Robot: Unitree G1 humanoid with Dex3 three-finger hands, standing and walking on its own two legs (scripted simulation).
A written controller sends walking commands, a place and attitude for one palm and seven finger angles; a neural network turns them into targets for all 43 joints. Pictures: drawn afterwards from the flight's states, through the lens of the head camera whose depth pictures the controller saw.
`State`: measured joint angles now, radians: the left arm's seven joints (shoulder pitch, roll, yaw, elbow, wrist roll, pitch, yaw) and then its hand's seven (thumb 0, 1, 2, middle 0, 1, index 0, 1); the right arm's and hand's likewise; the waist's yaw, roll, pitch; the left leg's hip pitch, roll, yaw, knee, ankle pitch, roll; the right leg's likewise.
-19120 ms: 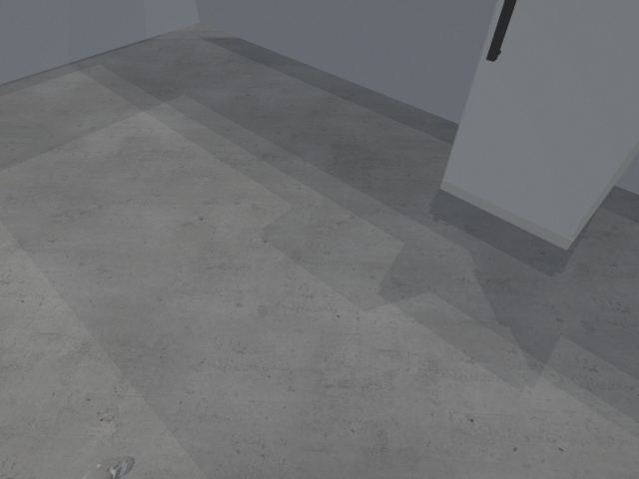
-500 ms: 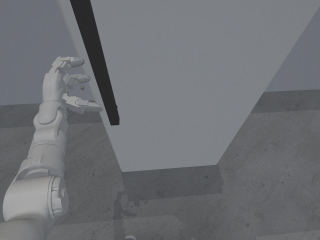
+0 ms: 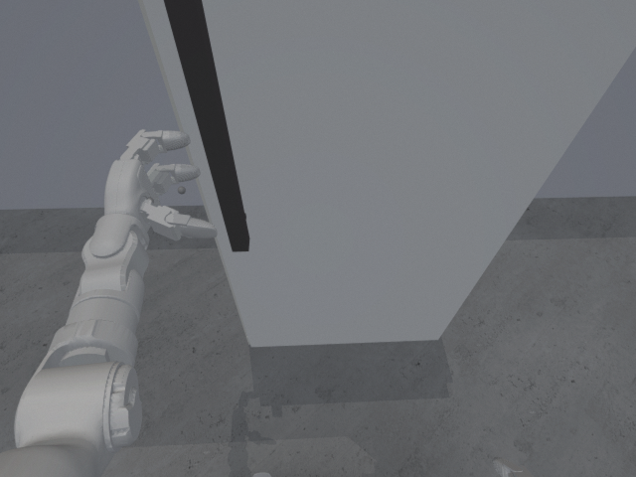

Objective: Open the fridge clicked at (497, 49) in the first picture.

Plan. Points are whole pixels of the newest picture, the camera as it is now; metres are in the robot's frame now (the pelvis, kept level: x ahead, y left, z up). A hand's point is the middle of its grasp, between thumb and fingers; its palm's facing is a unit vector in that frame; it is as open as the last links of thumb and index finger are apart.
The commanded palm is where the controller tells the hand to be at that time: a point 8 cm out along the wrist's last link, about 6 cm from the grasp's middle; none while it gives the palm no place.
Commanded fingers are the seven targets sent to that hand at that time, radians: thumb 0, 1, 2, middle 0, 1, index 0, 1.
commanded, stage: move the hooked fingers beside the handle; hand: left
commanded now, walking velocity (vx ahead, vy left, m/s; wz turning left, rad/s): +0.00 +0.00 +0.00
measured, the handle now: (219, 129) +0.51 +0.13 +0.16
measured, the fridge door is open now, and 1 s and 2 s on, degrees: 0 0 0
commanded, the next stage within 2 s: feel for the door with the fingertips in 0.30 s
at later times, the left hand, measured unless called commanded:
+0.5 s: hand (176, 194) +0.44 +0.19 +0.11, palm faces +0.06 -1.00 +0.00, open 14.0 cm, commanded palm +0.41 +0.23 +0.11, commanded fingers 0.00 -0.50 0.30 -0.30 -1.20 -0.30 -1.20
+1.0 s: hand (195, 186) +0.45 +0.16 +0.12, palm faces +0.07 -1.00 -0.01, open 14.0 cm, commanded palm +0.42 +0.21 +0.11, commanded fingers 0.00 -0.50 0.30 -0.30 -1.20 -0.30 -1.20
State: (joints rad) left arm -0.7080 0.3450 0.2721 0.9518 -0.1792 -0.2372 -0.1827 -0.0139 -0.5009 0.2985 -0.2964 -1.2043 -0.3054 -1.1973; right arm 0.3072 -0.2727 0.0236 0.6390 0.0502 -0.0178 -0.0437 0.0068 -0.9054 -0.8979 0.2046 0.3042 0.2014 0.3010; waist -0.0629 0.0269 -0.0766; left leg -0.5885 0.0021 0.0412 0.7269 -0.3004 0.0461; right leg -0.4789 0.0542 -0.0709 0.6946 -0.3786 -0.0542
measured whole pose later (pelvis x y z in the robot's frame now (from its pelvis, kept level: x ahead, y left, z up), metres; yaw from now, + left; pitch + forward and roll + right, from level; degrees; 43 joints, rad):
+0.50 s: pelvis +0.00 +0.01 +0.00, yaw -1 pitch +9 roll -2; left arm -0.65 0.34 0.28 0.89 -0.17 -0.27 -0.15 -0.01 -0.50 0.30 -0.30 -1.20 -0.30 -1.20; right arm 0.36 -0.27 0.02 0.65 0.05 -0.01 -0.04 0.01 -0.90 -0.90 0.21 0.30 0.20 0.30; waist -0.07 0.03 -0.07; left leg -0.58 0.00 0.05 0.73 -0.31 0.05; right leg -0.48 0.06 -0.06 0.70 -0.38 -0.05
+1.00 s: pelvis +0.00 +0.00 +0.00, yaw -1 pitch +9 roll -1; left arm -0.70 0.30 0.25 0.93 -0.14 -0.27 -0.07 -0.01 -0.50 0.30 -0.30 -1.20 -0.31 -1.20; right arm 0.36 -0.25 0.02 0.65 0.04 -0.02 -0.02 0.01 -0.90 -0.90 0.21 0.30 0.20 0.30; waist -0.07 0.04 -0.08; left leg -0.59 0.01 0.06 0.75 -0.31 0.05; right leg -0.49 0.06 -0.06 0.72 -0.39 -0.05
